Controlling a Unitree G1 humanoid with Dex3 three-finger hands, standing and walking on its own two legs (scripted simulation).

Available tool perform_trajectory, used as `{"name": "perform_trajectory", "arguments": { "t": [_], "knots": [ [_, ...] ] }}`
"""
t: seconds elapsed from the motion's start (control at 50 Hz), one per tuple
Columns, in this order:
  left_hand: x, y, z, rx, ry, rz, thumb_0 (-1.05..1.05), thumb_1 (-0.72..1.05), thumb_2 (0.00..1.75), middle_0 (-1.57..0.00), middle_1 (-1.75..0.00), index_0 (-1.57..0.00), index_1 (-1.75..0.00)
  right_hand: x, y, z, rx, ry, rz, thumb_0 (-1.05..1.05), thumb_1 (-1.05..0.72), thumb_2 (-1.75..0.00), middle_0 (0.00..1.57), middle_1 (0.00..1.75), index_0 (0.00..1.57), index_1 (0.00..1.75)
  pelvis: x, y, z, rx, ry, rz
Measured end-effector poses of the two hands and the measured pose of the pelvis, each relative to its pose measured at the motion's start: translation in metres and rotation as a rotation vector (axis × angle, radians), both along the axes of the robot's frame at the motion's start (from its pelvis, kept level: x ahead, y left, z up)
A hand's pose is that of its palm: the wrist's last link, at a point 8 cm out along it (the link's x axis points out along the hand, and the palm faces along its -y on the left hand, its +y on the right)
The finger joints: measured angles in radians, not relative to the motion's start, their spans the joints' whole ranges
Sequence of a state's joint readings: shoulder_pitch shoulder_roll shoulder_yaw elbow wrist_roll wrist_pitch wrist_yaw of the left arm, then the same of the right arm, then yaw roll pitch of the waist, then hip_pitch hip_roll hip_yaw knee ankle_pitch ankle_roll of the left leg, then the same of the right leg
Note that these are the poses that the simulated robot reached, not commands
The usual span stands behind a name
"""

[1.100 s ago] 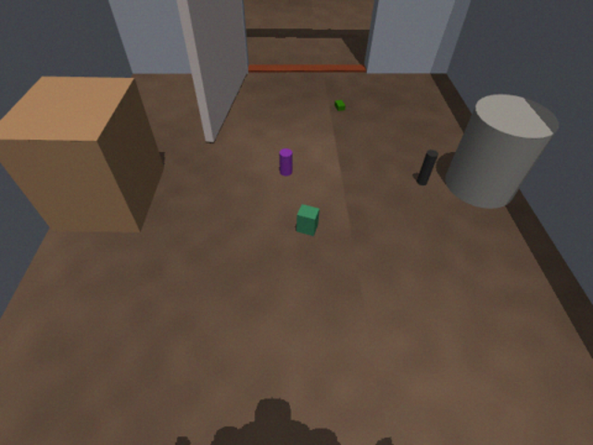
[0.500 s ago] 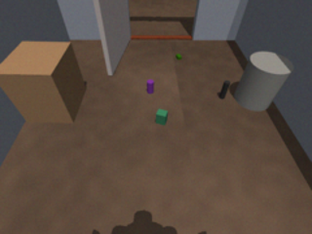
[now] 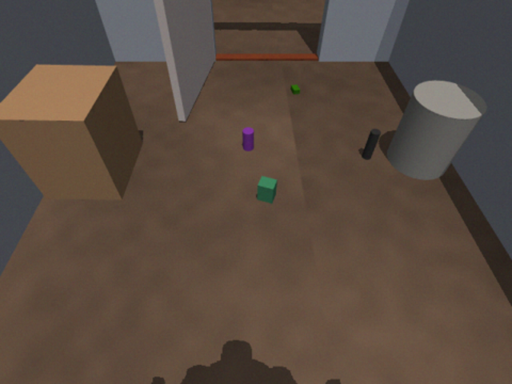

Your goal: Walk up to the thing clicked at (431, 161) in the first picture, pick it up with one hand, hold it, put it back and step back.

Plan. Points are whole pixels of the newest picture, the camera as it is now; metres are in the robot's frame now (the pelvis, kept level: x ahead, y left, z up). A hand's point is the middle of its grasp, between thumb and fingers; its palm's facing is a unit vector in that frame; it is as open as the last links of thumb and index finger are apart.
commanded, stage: stand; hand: left
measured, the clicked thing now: (370, 144) +1.43 -0.62 -0.69
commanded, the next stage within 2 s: walk up in 0.02 s
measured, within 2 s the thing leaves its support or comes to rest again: neither
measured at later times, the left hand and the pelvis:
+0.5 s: hand (194, 327) +0.25 +0.13 -0.14, palm faces -0.21 -0.90 -0.39, open 7.3 cm; pelvis +0.12 -0.13 -0.03, yaw -16 degrees
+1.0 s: hand (258, 201) +0.57 +0.01 -0.15, palm faces -0.49 -0.81 -0.34, open 7.4 cm; pelvis +0.36 -0.19 -0.01, yaw -26 degrees
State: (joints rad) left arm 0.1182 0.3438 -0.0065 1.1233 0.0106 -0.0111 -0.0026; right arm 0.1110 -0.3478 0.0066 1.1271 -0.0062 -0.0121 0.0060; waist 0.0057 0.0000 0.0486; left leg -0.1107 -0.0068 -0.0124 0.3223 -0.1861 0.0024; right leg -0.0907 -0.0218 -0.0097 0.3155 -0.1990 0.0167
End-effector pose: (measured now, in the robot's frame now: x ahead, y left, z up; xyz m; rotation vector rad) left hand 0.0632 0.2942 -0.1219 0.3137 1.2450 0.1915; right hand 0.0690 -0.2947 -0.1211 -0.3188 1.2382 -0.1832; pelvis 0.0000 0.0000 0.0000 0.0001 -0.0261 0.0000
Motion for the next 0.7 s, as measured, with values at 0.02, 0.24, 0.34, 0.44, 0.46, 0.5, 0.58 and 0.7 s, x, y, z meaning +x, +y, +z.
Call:
{"name": "perform_trajectory", "arguments": {
  "t": [0.02, 0.24, 0.34, 0.44, 0.46, 0.5, 0.58, 0.7],
  "knots": [
    [0.001, 0.000, 0.000, 0.000, 0.000, 0.000, 0.00, 0.90, 0.90, -0.21, -0.30, -0.21, -0.30, 0.001, 0.000, 0.000, 0.000, -0.002, 0.001, 0.00, -0.90, -0.89, 0.20, 0.30, 0.21, 0.30, 0.000, 0.000, 0.000, 0.000, 0.000, 0.000],
    [0.078, -0.009, 0.019, 0.016, -0.031, -0.159, 0.01, 0.91, 0.90, -0.21, -0.30, -0.21, -0.30, -0.021, -0.075, 0.013, -0.077, -0.116, -0.139, 0.00, -0.90, -0.89, 0.21, 0.30, 0.21, 0.30, 0.031, -0.035, -0.008, 0.027, -0.004, -0.145],
    [0.138, -0.043, 0.024, 0.057, -0.080, -0.231, 0.00, 0.91, 0.90, -0.20, -0.30, -0.20, -0.30, -0.020, -0.133, -0.001, -0.106, -0.092, -0.202, 0.00, -0.90, -0.89, 0.21, 0.30, 0.21, 0.30, 0.064, -0.074, -0.023, 0.041, -0.016, -0.207],
    [0.184, -0.094, 0.015, 0.078, -0.156, -0.250, 0.00, 0.91, 0.90, -0.20, -0.30, -0.20, -0.30, 0.010, -0.177, -0.025, -0.100, -0.072, -0.230, 0.01, -0.90, -0.89, 0.20, 0.30, 0.20, 0.30, 0.097, -0.116, -0.040, 0.004, -0.023, -0.240],
    [0.186, -0.104, 0.015, 0.065, -0.155, -0.247, 0.00, 0.91, 0.90, -0.20, -0.30, -0.20, -0.30, 0.020, -0.179, -0.023, -0.086, -0.076, -0.225, 0.01, -0.90, -0.89, 0.20, 0.30, 0.20, 0.30, 0.103, -0.121, -0.037, 0.010, -0.025, -0.254],
    [0.189, -0.122, 0.017, 0.039, -0.124, -0.243, 0.00, 0.91, 0.90, -0.20, -0.30, -0.20, -0.30, 0.042, -0.181, -0.016, -0.056, -0.107, -0.224, 0.01, -0.90, -0.89, 0.20, 0.30, 0.20, 0.30, 0.117, -0.128, -0.027, 0.011, -0.027, -0.278],
    [0.199, -0.146, 0.017, 0.012, -0.043, -0.266, 0.00, 0.90, 0.90, -0.21, -0.30, -0.21, -0.30, 0.083, -0.181, 0.001, -0.017, -0.177, -0.227, 0.01, -0.90, -0.89, 0.20, 0.30, 0.20, 0.30, 0.150, -0.142, -0.012, 0.004, -0.023, -0.326],
    [0.254, -0.162, 0.003, -0.013, -0.007, -0.312, 0.00, 0.90, 0.90, -0.21, -0.30, -0.21, -0.30, 0.125, -0.188, 0.010, -0.028, -0.150, -0.242, 0.00, -0.90, -0.89, 0.21, 0.30, 0.21, 0.30, 0.211, -0.158, -0.014, -0.033, -0.002, -0.356]
  ]
}}
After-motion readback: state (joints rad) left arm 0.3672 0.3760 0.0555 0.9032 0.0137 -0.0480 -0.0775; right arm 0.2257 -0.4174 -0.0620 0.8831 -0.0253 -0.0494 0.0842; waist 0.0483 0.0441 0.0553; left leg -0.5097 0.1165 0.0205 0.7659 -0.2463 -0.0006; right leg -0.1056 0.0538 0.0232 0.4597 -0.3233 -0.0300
